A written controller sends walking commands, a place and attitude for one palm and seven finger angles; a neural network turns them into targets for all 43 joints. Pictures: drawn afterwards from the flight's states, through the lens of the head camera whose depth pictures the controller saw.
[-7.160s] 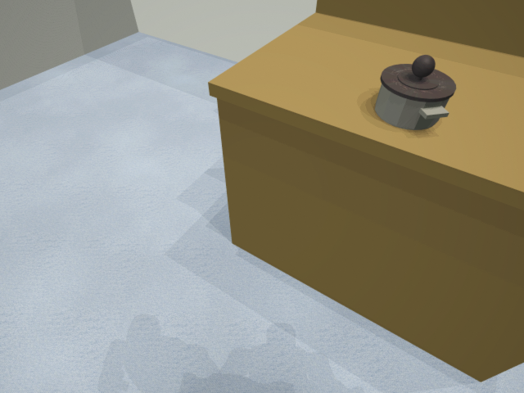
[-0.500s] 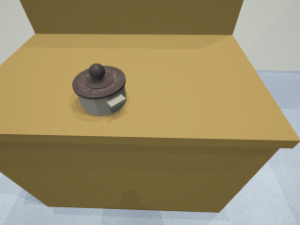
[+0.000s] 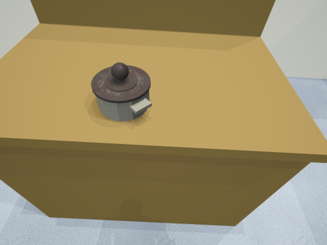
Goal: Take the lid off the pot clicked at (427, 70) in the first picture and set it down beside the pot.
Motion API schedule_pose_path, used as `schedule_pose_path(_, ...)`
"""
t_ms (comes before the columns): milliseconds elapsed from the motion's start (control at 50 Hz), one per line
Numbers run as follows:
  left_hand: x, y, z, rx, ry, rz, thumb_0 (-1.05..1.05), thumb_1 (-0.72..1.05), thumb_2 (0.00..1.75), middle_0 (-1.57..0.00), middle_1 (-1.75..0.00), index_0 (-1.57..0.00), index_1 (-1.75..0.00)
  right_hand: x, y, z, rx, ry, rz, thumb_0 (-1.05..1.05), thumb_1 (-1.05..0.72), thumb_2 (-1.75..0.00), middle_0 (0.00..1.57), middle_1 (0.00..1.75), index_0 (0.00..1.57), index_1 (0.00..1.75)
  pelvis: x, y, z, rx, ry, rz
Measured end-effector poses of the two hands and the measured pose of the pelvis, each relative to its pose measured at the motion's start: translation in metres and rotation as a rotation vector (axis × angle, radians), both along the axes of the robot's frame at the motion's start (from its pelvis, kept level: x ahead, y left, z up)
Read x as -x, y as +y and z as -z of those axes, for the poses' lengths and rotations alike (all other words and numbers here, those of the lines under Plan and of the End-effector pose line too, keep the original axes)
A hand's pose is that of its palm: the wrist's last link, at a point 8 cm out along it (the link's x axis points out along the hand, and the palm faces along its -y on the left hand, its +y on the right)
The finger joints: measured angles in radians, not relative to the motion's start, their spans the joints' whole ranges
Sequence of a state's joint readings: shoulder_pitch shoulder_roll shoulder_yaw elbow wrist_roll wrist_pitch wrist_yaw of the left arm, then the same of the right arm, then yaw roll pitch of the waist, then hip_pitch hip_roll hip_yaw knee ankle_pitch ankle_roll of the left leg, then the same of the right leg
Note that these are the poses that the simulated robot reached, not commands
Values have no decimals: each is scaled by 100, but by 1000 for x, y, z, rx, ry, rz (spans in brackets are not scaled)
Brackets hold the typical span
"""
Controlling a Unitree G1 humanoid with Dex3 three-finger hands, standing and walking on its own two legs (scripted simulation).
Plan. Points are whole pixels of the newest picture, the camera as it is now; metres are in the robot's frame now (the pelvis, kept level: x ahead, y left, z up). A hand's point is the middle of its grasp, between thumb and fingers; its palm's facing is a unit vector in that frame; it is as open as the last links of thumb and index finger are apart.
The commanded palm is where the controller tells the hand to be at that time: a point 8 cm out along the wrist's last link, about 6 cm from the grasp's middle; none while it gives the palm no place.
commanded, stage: look again from close up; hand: left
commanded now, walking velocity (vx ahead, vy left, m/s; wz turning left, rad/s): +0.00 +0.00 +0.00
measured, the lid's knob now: (120, 71) +0.50 +0.16 +0.17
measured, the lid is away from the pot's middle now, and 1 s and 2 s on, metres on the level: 0.00 0.00 0.00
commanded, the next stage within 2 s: lift the closed hand beside the body in 0.70 s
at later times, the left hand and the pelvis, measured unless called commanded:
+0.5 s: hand out of the picture -0.02 +0.19 -0.18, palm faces +0.03 -0.98 -0.17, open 7.4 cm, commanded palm none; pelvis -0.01 +0.02 +0.00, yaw +0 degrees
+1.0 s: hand out of the picture +0.13 +0.21 -0.05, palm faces +0.17 -0.93 -0.31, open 6.5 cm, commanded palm +0.07 +0.25 -0.01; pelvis -0.02 +0.03 +0.00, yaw +2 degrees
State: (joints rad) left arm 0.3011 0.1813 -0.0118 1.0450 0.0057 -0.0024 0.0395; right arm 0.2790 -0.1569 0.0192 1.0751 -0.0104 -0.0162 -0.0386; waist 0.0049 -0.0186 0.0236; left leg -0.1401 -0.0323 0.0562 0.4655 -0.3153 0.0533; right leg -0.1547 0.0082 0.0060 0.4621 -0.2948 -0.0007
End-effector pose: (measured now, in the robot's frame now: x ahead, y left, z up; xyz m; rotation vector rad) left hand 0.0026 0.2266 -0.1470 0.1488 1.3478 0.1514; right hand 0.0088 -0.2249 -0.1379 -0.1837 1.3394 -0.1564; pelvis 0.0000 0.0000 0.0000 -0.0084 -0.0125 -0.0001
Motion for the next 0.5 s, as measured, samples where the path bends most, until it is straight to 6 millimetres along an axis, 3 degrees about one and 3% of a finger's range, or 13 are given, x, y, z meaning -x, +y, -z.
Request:
schedule_pose_path(220,13,10,1,4,28,-8,0,91,90,-20,-30,-20,-30,17,18,2,-14,32,10,0,-91,-90,20,30,20,30,6,13,0,-1,-9,-1)
schedule_pose_path(500,26,9,3,25,52,-15,0,91,90,-20,-30,-20,-29,23,25,2,-11,35,18,1,-91,-90,20,30,20,30,11,20,0,0,-11,1)
